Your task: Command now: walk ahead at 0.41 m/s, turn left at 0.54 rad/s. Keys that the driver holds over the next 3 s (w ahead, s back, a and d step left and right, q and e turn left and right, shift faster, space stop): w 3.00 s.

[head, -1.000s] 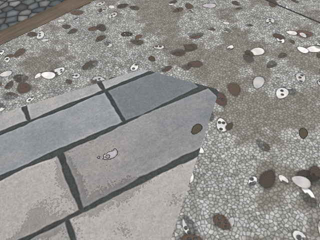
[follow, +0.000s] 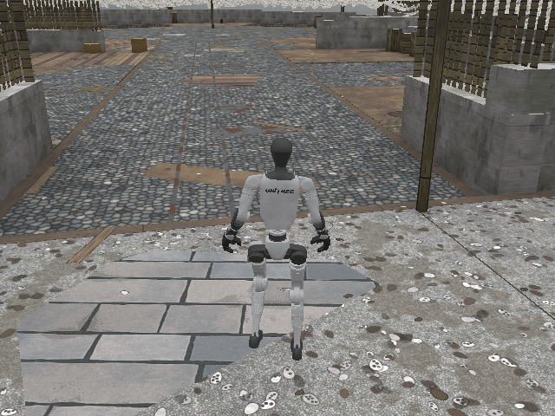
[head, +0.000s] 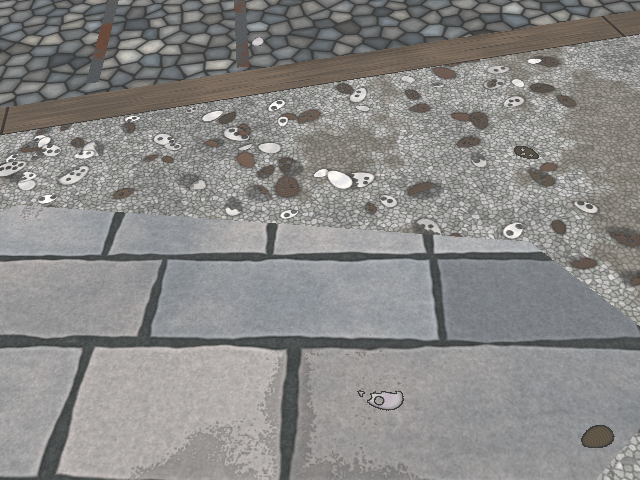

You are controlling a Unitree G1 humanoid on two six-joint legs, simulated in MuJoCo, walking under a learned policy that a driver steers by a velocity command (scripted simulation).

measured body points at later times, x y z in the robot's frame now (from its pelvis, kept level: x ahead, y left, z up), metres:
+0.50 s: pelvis +0.24 +0.08 +0.00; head +0.27 +0.09 +0.45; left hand +0.29 +0.37 -0.12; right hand +0.40 -0.17 -0.10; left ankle +0.26 +0.17 -0.74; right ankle +0.21 -0.08 -0.65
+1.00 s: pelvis +0.54 +0.05 +0.00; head +0.57 +0.05 +0.45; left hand +0.63 +0.33 -0.10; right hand +0.64 -0.22 -0.13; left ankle +0.44 +0.19 -0.65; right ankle +0.60 -0.02 -0.74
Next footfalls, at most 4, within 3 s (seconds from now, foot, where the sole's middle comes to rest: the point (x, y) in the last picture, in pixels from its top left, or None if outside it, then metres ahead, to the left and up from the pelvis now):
0.32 left None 0.30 0.17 -0.78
0.84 right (368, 428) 0.64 -0.02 -0.78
1.38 left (256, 330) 0.90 0.25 -0.78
1.92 right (335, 232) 1.23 0.05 -0.78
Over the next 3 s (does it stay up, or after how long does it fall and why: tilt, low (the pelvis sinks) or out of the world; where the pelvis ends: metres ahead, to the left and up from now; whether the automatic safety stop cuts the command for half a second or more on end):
stays up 1.66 0.22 -0.01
